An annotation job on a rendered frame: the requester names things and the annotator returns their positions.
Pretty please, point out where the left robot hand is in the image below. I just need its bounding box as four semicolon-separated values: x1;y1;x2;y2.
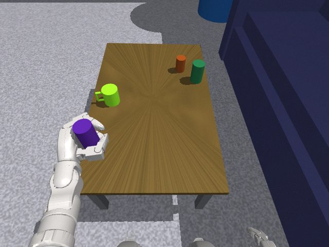
57;112;109;165

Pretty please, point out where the left robot arm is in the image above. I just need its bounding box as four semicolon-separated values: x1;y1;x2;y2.
28;160;83;247

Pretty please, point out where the coffee table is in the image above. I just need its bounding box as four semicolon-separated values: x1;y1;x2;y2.
80;43;229;209

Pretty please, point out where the sofa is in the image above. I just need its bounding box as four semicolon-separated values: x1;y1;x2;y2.
218;0;329;247

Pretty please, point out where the right robot hand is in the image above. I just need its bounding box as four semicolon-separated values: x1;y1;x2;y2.
246;227;276;247

